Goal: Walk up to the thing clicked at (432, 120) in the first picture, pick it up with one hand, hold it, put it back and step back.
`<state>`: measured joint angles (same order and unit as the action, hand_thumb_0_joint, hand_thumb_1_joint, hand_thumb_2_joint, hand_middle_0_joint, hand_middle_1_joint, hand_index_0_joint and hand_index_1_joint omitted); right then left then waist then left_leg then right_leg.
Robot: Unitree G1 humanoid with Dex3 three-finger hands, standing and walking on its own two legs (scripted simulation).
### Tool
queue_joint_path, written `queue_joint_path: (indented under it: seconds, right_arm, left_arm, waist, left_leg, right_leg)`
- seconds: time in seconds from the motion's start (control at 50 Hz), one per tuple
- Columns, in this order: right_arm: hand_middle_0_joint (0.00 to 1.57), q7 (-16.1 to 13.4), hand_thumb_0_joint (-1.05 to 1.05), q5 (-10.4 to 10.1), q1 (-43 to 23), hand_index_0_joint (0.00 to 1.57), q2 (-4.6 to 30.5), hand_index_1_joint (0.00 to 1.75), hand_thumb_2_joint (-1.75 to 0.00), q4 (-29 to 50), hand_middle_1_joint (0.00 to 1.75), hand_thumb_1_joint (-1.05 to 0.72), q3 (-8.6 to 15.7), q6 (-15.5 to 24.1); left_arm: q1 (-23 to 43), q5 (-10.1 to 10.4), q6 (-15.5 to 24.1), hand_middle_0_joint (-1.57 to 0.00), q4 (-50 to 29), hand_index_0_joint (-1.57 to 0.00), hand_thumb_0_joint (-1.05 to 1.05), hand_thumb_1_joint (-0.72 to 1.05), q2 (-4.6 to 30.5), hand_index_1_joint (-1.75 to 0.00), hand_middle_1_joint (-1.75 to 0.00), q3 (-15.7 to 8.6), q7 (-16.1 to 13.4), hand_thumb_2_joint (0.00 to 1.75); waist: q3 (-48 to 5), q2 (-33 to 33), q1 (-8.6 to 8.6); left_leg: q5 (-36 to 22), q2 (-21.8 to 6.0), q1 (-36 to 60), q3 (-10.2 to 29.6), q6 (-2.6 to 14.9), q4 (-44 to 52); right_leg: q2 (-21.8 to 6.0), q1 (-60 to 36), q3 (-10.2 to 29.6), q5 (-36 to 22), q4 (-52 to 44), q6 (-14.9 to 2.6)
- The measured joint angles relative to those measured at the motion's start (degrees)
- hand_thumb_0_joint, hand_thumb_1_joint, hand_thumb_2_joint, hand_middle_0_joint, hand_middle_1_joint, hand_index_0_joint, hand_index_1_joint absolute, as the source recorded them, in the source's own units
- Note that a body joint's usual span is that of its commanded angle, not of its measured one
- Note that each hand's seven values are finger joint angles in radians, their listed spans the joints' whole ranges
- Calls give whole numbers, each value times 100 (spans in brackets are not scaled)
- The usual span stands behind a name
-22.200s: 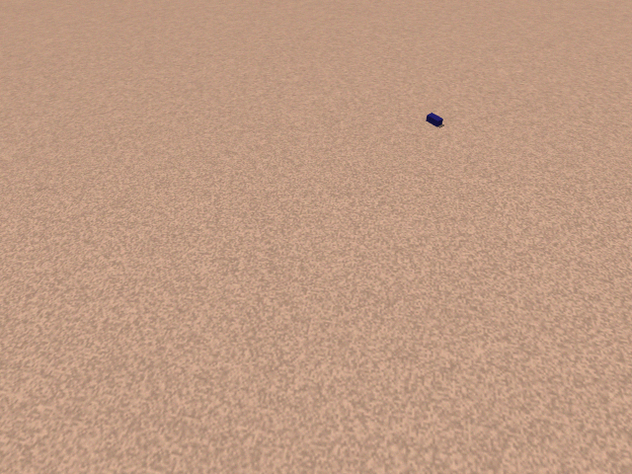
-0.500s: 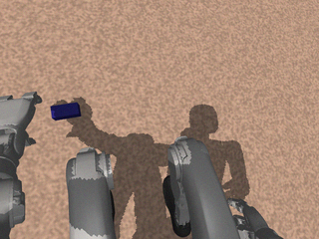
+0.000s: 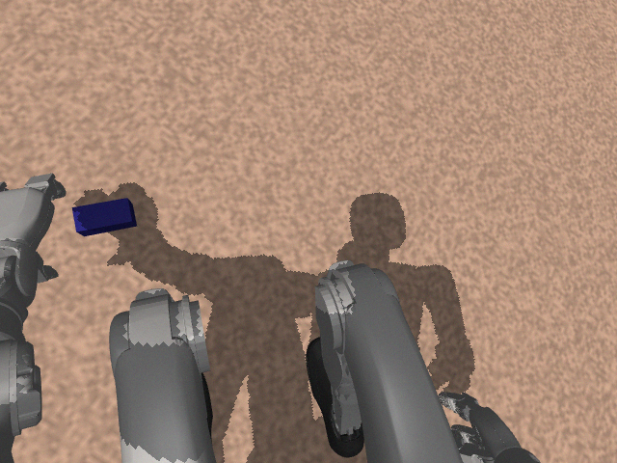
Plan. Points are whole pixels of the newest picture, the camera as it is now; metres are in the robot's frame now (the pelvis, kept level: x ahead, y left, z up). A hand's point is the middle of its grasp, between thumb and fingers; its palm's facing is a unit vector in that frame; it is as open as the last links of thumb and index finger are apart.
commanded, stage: rise first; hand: left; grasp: from above
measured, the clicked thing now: (105, 217) +0.47 +0.26 -0.31
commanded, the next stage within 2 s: approach in 1.60 s
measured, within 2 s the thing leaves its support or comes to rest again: neither
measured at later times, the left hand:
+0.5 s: hand (46, 233) +0.42 +0.31 -0.19, palm faces -0.44 -0.09 -0.89, open 11.9 cm
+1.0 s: hand (45, 224) +0.43 +0.31 -0.19, palm faces -0.44 -0.08 -0.89, open 11.8 cm
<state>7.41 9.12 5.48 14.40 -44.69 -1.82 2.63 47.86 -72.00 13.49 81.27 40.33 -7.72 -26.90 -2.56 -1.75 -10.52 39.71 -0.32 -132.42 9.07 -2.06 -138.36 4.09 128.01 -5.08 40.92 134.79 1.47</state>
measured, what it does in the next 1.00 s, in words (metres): stands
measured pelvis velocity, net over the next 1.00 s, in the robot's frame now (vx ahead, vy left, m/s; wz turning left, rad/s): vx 0.00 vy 0.00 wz -0.02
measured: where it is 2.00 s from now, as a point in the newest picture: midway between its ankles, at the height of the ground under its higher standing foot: (270, 432)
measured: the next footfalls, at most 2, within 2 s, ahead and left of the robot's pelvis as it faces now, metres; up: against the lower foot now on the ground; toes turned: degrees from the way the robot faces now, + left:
none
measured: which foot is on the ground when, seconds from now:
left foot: down 0.00-1.00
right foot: down 0.00-1.00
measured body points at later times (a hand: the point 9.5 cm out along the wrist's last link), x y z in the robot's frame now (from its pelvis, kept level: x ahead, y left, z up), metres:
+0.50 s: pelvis +0.00 +0.00 -0.01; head +0.24 +0.08 +0.37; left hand +0.44 +0.31 -0.14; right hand +0.07 -0.27 -0.12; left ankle +0.07 +0.13 -0.29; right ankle +0.09 -0.12 -0.29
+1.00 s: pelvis +0.00 +0.00 -0.01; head +0.24 +0.07 +0.37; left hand +0.45 +0.31 -0.14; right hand +0.05 -0.27 -0.11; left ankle +0.07 +0.13 -0.29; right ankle +0.09 -0.12 -0.29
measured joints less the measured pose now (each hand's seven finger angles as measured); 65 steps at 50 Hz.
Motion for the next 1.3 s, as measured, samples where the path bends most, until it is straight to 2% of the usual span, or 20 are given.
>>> queue_joint_path:
  seconds: [0.5,0.82,0.94,1.12,1.3]
  right_arm:
    - [20,109,0,58,29,21,37,30,-90,23,30,-91,-194,133]
    - [20,178,0,44,145,21,72,30,-90,79,30,-91,-316,187]
    - [20,193,0,23,187,21,86,30,-90,85,30,-91,-312,167]
    - [20,177,0,6,179,21,103,30,-90,94,30,-91,-335,153]
    - [20,159,0,-13,194,21,108,30,-90,104,30,-91,-338,150]
  left_arm:
    - [245,-7,-146,-44,276,-43,0,-17,113,-65,-63,56,-130,72]
    - [429,5,-224,-44,447,-42,0,-17,239,-66,-64,124,-74,72]
    - [364,69,-234,-45,316,-43,0,-16,225,-65,-64,89,-14,71]
    - [432,102,-217,-45,400,-44,0,-15,249,-65,-64,178,64,70]
    - [416,52,-173,-46,345,-45,0,-13,212,-64,-63,225,70,68]
  waist:
    - [124,-39,-181]
    - [144,-19,-316]
    - [136,10,-299]
    - [105,26,-278]
    - [59,15,-267]
  left_leg:
    - [-21,-9,-83,78,20,-123]
    - [-50,12,-120,103,23,-147]
    - [-58,5,-114,104,18,-123]
    - [-93,8,-103,105,23,-98]
    - [-114,27,-98,97,12,-74]
  right_leg:
    - [33,53,-64,-60,47,38]
    - [21,59,-88,-79,47,43]
    - [26,66,-89,-97,26,38]
    - [23,54,-91,-130,1,38]
    - [4,41,-87,-132,-11,28]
